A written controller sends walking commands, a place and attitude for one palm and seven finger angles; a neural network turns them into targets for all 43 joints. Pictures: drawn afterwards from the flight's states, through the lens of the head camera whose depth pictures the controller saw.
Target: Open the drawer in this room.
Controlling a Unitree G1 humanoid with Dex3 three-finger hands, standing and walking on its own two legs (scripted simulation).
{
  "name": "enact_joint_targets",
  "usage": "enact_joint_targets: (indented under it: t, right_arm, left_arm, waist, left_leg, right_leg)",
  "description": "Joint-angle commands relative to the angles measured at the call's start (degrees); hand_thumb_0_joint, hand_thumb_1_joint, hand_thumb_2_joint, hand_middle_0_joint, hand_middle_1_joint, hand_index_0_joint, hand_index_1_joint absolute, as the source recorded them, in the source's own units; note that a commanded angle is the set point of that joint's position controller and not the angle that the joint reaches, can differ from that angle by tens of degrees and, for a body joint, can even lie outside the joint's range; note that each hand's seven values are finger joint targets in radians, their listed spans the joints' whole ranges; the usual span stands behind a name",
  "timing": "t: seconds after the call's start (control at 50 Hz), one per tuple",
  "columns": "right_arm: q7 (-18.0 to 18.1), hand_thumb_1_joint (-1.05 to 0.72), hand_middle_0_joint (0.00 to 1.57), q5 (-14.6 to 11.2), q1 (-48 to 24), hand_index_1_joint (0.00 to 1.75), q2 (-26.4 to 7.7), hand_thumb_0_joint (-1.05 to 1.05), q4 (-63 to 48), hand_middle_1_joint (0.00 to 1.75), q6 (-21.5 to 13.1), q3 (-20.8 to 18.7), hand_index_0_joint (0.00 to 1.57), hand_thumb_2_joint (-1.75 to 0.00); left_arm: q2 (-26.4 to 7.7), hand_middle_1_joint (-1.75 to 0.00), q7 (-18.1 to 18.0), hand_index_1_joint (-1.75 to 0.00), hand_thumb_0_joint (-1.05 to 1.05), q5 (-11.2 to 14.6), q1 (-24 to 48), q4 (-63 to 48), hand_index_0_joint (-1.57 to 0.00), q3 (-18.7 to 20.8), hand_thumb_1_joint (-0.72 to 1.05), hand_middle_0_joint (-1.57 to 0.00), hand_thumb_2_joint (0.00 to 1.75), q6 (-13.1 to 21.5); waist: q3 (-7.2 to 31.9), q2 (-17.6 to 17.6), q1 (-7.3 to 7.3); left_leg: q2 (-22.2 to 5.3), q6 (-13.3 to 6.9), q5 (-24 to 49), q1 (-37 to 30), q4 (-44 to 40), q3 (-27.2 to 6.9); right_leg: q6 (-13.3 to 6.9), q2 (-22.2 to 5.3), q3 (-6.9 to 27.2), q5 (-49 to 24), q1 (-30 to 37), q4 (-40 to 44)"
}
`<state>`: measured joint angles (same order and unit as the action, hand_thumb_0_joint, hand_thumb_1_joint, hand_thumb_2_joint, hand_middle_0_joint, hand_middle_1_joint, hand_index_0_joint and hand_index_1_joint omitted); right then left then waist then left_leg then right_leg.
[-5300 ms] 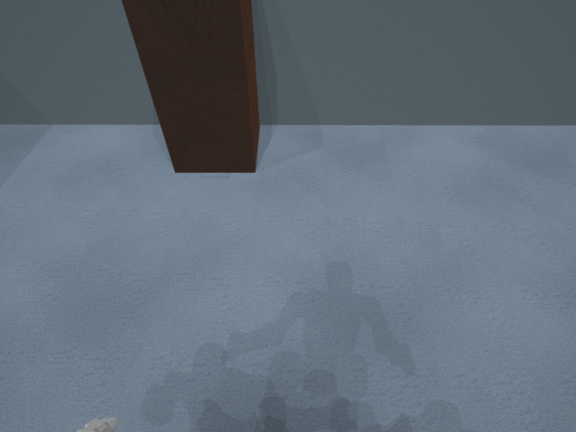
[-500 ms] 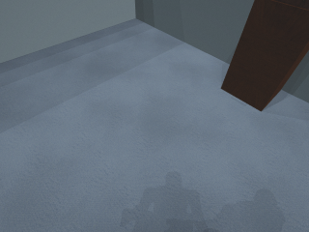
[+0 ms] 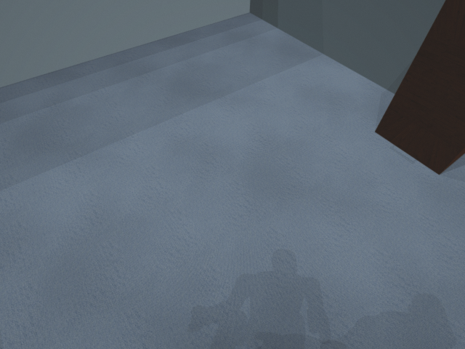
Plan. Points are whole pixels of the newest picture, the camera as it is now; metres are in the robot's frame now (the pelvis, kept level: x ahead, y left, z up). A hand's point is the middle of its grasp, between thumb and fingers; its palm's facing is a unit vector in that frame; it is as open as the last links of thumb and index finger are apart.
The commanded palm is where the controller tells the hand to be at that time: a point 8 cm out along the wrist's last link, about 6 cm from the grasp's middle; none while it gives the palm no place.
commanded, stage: turn or walk to find it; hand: left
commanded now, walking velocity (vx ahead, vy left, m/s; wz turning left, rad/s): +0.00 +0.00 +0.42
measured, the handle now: out of the picture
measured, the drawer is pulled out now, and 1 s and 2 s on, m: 0.00 0.00 0.00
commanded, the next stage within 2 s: none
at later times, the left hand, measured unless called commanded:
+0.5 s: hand out of the picture -0.05 +0.22 -0.20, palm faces +0.25 -0.94 -0.22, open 7.4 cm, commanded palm none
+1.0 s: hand out of the picture +0.00 +0.20 -0.15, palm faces +0.40 -0.88 -0.27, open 7.4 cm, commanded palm none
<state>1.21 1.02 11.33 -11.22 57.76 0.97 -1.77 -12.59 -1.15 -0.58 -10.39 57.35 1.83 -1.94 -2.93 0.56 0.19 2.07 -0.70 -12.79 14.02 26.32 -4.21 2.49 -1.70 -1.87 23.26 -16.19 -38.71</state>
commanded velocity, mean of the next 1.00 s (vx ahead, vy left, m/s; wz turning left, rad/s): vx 0.00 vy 0.00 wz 0.42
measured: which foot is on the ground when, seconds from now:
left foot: down 0.00-0.06, up 0.08-0.40, down 0.42-0.90, up 0.92-1.00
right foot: up 0.00-0.02, down 0.04-0.44, up 0.46-0.88, down 0.90-1.00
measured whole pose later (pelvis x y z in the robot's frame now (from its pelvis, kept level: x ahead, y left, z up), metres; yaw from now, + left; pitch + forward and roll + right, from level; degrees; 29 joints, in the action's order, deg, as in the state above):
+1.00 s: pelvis -0.02 -0.02 -0.01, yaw +25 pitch +0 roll +1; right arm -0.6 0.9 13.0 -13.9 55.9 4.2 -4.7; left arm -9.9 -1.0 -1.1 -9.6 51.3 1.4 -0.9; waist -3.6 2.9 -1.5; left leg 2.6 1.6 -25.0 26.8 57.2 -2.4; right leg -0.7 -3.0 -5.9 17.8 -13.2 -31.2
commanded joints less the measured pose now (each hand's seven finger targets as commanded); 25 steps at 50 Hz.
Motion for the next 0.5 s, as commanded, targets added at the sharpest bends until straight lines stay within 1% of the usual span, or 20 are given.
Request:
enact_joint_targets:
  t: [0.0, 0.02, 0.04, 0.06, 0.08, 0.1, 0.12, 0.14, 0.18, 0.28, 0.3, 0.32, 0.34, 0.36, 0.38, 0.4, 0.42, 0.44, 0.46, 0.48]
  right_arm:
    - [-0.27, -0.90, 0.20, -0.68, 1.58, 0.30, -8.47, 0.00, -2.56, 0.30, -0.62, -2.61, 0.20, -0.90]
    - [-0.67, -0.90, 0.20, -0.87, 1.44, 0.30, -6.07, 0.00, -3.63, 0.30, -0.73, -2.09, 0.20, -0.90]
    - [-0.76, -0.90, 0.20, -0.59, -0.55, 0.30, -5.04, 0.00, -5.16, 0.30, -0.23, -2.00, 0.20, -0.90]
    - [-0.54, -0.90, 0.20, -0.01, -2.75, 0.30, -6.47, 0.00, -5.60, 0.30, 0.88, -2.70, 0.20, -0.90]
    - [-0.64, -0.90, 0.20, 0.03, -3.43, 0.30, -7.07, 0.00, -5.51, 0.30, 1.29, -3.09, 0.20, -0.90]
    - [-0.96, -0.90, 0.20, -0.18, -2.85, 0.30, -6.45, 0.00, -4.34, 0.30, 1.50, -3.15, 0.20, -0.90]
    - [-1.29, -0.90, 0.20, -0.23, -1.64, 0.30, -6.00, 0.00, -3.63, 0.30, 1.60, -3.12, 0.20, -0.90]
    - [-1.50, -0.90, 0.20, -0.30, -1.22, 0.30, -5.81, 0.00, -3.45, 0.30, 1.75, -3.05, 0.20, -0.90]
    - [-1.79, -0.90, 0.20, -0.43, -2.06, 0.30, -5.47, 0.00, -3.62, 0.30, 1.94, -3.03, 0.20, -0.90]
    - [-2.05, -0.90, 0.20, -0.65, -6.44, 0.30, -4.49, 0.00, -5.57, 0.30, 1.38, -2.28, 0.20, -0.90]
    - [-2.04, -0.90, 0.20, -0.69, -6.27, 0.30, -4.43, 0.00, -5.58, 0.30, 1.26, -2.17, 0.20, -0.90]
    - [-1.99, -0.90, 0.20, -0.65, -5.39, 0.30, -4.67, 0.00, -5.58, 0.30, 1.15, -2.15, 0.20, -0.90]
    - [-1.93, -0.90, 0.20, -0.59, -3.82, 0.30, -4.89, 0.00, -5.25, 0.30, 0.88, -2.09, 0.20, -0.90]
    - [-1.88, -0.90, 0.20, -0.45, -2.19, 0.30, -5.57, 0.00, -5.04, 0.30, 0.60, -2.12, 0.20, -0.90]
    - [-1.99, -0.90, 0.20, -0.33, 0.16, 0.30, -7.41, 0.00, -4.57, 0.30, 0.11, -2.57, 0.20, -0.90]
    - [-1.80, -0.90, 0.20, 0.30, 2.72, 0.30, -13.23, 0.00, -5.00, 0.30, -0.49, -3.89, 0.20, -0.90]
    - [-1.54, -0.90, 0.20, -0.02, 5.19, 0.30, -16.82, 0.00, -4.84, 0.30, -0.09, -4.61, 0.20, -0.90]
    - [-0.68, -0.90, 0.20, 0.08, 6.98, 0.30, -15.65, 0.00, -3.49, 0.30, -0.28, -4.67, 0.20, -0.90]
    - [-0.22, -0.90, 0.20, 0.21, 4.93, 0.30, -14.71, 0.00, -3.94, 0.30, -0.19, -4.32, 0.20, -0.90]
    - [-0.08, -0.90, 0.20, 0.14, 2.00, 0.30, -12.63, 0.00, -4.73, 0.30, -0.35, -3.70, 0.20, -0.90]
  left_arm:
    - [-6.24, -0.30, -0.93, -0.30, 0.00, -0.20, -6.07, -1.44, -0.20, 1.25, 0.90, -0.20, 0.90, 2.34]
    - [-9.55, -0.30, -1.26, -0.30, 0.00, -0.58, -6.09, -1.54, -0.20, 1.96, 0.90, -0.20, 0.90, 2.61]
    - [-12.08, -0.30, -1.14, -0.30, 0.00, -0.76, -6.45, -2.36, -0.20, 2.49, 0.90, -0.20, 0.90, 2.49]
    - [-11.84, -0.30, -1.05, -0.30, 0.00, -0.70, -7.24, -2.56, -0.20, 2.77, 0.90, -0.20, 0.90, 2.57]
    - [-9.85, -0.30, -1.18, -0.30, 0.00, -0.75, -6.51, -2.61, -0.20, 2.38, 0.90, -0.20, 0.90, 2.27]
    - [-9.05, -0.30, -1.08, -0.30, 0.00, -0.77, -4.56, -3.23, -0.20, 2.12, 0.90, -0.20, 0.90, 2.26]
    - [-8.43, -0.30, -0.98, -0.30, 0.00, -0.83, -3.17, -3.93, -0.20, 1.95, 0.90, -0.20, 0.90, 2.41]
    - [-8.32, -0.30, -0.96, -0.30, 0.00, -0.94, -3.15, -4.37, -0.20, 1.90, 0.90, -0.20, 0.90, 2.53]
    - [-8.17, -0.30, -1.04, -0.30, 0.00, -1.08, -3.95, -4.49, -0.20, 1.99, 0.90, -0.20, 0.90, 2.54]
    - [-10.56, -0.30, -1.08, -0.30, 0.00, -1.56, -6.94, -3.94, -0.20, 3.05, 0.90, -0.20, 0.90, 2.25]
    - [-11.34, -0.30, -1.03, -0.30, 0.00, -1.54, -7.11, -3.84, -0.20, 3.23, 0.90, -0.20, 0.90, 2.12]
    - [-11.61, -0.30, -1.00, -0.30, 0.00, -1.44, -6.58, -3.91, -0.20, 3.40, 0.90, -0.20, 0.90, 2.00]
    - [-11.70, -0.30, -0.97, -0.30, 0.00, -1.32, -5.87, -3.92, -0.20, 3.53, 0.90, -0.20, 0.90, 1.90]
    - [-11.57, -0.30, -0.86, -0.30, 0.00, -0.99, -5.63, -3.96, -0.20, 3.58, 0.90, -0.20, 0.90, 1.70]
    - [-10.62, -0.30, -0.65, -0.30, 0.00, -0.53, -5.17, -4.04, -0.20, 3.45, 0.90, -0.20, 0.90, 1.43]
    - [-7.72, -0.30, -0.30, -0.30, 0.00, -0.09, -6.68, -5.70, -0.20, 3.23, 0.90, -0.20, 0.90, 1.01]
    - [-5.06, -0.30, -0.26, -0.30, 0.00, -0.32, -4.78, -7.61, -0.20, 2.01, 0.90, -0.20, 0.90, 0.82]
    - [-5.76, -0.30, -0.80, -0.30, 0.00, -0.66, -0.72, -7.45, -0.20, 2.08, 0.90, -0.20, 0.90, 0.09]
    - [-5.67, -0.30, -0.60, -0.30, 0.00, -0.49, 0.81, -7.18, -0.20, 2.46, 0.90, -0.20, 0.90, -0.02]
    - [-6.08, -0.30, -0.15, -0.30, 0.00, -0.51, 0.92, -6.45, -0.20, 2.53, 0.90, -0.20, 0.90, 0.13]
  waist:
    - [6.04, 1.66, 0.99]
    - [5.71, -6.91, 0.72]
    - [3.20, -12.94, 1.81]
    - [2.28, -17.97, 2.85]
    - [0.36, -14.51, 2.17]
    - [-0.66, -10.21, 0.89]
    - [-0.34, -8.70, -0.10]
    - [0.34, -9.25, -0.10]
    - [0.60, -10.18, 0.29]
    - [1.67, -11.16, 2.49]
    - [2.45, -11.28, 2.47]
    - [2.83, -11.67, 1.97]
    - [3.97, -11.55, 1.14]
    - [4.93, -10.65, 0.30]
    - [6.52, -5.25, -1.16]
    - [9.04, 10.19, -2.06]
    - [8.83, 17.77, -3.00]
    - [9.02, 14.28, -4.65]
    - [6.56, 12.87, -3.59]
    - [5.02, 9.26, -2.37]
  left_leg:
    - [-8.52, -2.56, 15.74, 2.60, 1.19, -8.16]
    - [-3.41, 0.30, 4.70, 9.96, 6.56, -2.14]
    - [-0.03, 1.81, -12.08, 12.96, 13.34, 2.15]
    - [-1.26, 1.78, -19.05, 13.72, 22.83, 1.41]
    - [-1.87, 1.78, -18.25, 14.63, 29.87, 1.08]
    - [-2.57, 2.10, -15.69, 15.09, 34.65, 1.58]
    - [-2.93, 2.67, -13.79, 15.29, 36.54, 2.47]
    - [-3.16, 3.15, -12.82, 14.87, 37.06, 3.40]
    - [-3.51, 3.70, -12.16, 14.39, 35.51, 4.77]
    - [-3.92, 3.64, -14.39, 10.88, 22.20, 7.69]
    - [-3.68, 3.46, -13.77, 9.43, 19.47, 8.36]
    - [-3.54, 3.31, -12.20, 7.64, 16.21, 9.07]
    - [-3.42, 3.12, -9.34, 5.44, 11.42, 9.78]
    - [-3.32, 2.72, -4.02, 0.73, 5.29, 10.24]
    - [-5.00, 1.87, 3.88, -6.38, -2.66, 8.18]
    - [-17.49, -3.61, 19.73, -15.01, -4.74, -8.11]
    - [-26.73, -10.84, 34.47, -14.39, -6.49, -16.64]
    - [-24.85, -11.38, 31.77, -12.32, -6.63, -16.31]
    - [-22.48, -10.81, 27.78, -10.35, -6.59, -14.36]
    - [-20.40, -9.94, 24.93, -8.41, -6.93, -11.74]
  right_leg:
    - [-0.50, -4.67, 2.89, -15.65, 13.17, 18.60]
    - [-3.82, -13.56, 11.26, -20.66, 16.57, 19.31]
    - [-9.11, -21.28, 15.65, -25.23, 13.31, 21.07]
    - [-11.74, -22.70, 17.67, -27.79, 8.93, 22.34]
    - [-12.55, -21.60, 15.75, -29.49, 6.91, 21.92]
    - [-12.04, -19.11, 11.28, -31.90, 6.56, 20.55]
    - [-10.93, -17.17, 7.05, -35.22, 7.24, 18.96]
    - [-10.26, -16.53, 4.78, -36.29, 7.58, 18.46]
    - [-9.72, -16.26, 2.80, -35.81, 8.10, 18.72]
    - [-10.76, -18.07, 2.02, -38.73, 10.58, 16.20]
    - [-10.54, -18.19, 1.48, -38.77, 10.85, 15.39]
    - [-9.91, -18.05, 0.88, -38.34, 10.61, 14.37]
    - [-8.78, -17.57, -0.33, -38.00, 10.85, 12.44]
    - [-6.91, -16.66, -1.98, -34.96, 8.88, 9.95]
    - [-4.16, -15.07, -4.37, -30.09, 4.95, 3.85]
    - [0.21, -8.62, -8.28, -11.23, -7.10, -7.18]
    - [1.92, -4.80, -5.82, 15.37, -13.42, -16.58]
    - [1.33, -4.54, -0.55, 13.93, -13.72, -22.49]
    - [1.21, -4.72, 0.97, 10.26, -15.68, -25.55]
    - [1.38, -5.27, 1.49, 5.75, -15.86, -26.66]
